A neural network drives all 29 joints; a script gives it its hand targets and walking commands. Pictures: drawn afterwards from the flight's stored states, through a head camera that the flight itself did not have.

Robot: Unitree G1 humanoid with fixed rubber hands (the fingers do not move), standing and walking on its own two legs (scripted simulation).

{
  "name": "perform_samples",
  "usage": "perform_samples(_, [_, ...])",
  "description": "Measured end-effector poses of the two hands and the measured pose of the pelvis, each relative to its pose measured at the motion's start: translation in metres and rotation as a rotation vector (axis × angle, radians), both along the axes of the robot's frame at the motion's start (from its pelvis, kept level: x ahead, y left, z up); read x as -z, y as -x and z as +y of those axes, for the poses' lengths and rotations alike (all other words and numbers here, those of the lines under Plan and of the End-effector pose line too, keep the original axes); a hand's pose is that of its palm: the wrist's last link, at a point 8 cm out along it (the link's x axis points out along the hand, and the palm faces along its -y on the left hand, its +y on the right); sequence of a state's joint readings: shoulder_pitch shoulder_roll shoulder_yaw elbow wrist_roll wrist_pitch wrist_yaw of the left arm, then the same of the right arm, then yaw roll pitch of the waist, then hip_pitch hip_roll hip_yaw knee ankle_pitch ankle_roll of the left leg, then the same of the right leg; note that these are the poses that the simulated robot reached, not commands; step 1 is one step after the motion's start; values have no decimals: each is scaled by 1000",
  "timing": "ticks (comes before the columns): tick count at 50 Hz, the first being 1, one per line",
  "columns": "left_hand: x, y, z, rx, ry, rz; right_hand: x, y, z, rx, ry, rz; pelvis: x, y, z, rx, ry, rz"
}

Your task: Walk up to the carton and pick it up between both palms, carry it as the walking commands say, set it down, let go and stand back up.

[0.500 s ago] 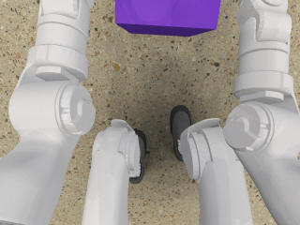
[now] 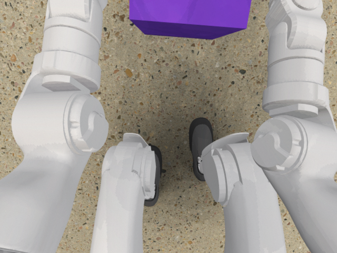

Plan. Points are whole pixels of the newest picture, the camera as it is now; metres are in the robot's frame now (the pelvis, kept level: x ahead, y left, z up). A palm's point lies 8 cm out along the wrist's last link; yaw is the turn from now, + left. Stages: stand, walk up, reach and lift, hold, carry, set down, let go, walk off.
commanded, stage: set down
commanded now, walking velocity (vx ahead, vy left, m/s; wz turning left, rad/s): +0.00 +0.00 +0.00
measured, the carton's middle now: out of the picture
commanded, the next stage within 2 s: let go in 1.90 s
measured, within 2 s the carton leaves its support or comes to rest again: neither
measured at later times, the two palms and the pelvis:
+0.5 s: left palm out of the picture +0.55 +0.11 -0.21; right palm (271, 13) +0.52 -0.19 -0.20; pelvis -0.01 +0.00 -0.01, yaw +0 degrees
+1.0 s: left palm out of the picture +0.57 +0.11 -0.09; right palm out of the picture +0.52 -0.22 -0.11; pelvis -0.03 -0.01 +0.00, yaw +1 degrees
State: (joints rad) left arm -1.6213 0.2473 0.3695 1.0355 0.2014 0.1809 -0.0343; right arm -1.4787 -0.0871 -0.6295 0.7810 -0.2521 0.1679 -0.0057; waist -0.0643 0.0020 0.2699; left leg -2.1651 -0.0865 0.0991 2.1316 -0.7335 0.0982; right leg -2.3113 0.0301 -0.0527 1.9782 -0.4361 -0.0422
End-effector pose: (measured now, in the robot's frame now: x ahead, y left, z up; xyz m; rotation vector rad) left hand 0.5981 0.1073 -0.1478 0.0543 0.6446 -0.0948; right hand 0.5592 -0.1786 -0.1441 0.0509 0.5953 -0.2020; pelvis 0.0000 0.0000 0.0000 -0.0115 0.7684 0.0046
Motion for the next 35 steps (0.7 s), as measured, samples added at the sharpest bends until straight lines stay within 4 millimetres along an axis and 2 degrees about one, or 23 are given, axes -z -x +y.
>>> perform_samples(9, [11, 8, 1, -5, -13, 26, 11, 7, 1, 14, -2, 31, 2, 0, 0, -1, 1, -6])
perform_samples(15, [39, 31, 2, -13, -24, 105, 33, 21, 3, 40, -39, 105, 3, 1, -1, -1, 0, -11])
perform_samples(23, [55, 43, 3, -43, -52, 89, 61, 42, -2, 73, -28, 215, 12, 5, -1, -8, 4, -44])
perform_samples(29, [59, 47, 12, -46, -50, 68, 56, 38, -9, 116, -31, 157, 20, 12, 1, -17, 14, -77])
perform_samples(35, [41, 37, 28, -76, -74, -29, 47, 34, -12, 125, -28, 107, 23, 23, 3, -23, 21, -139])
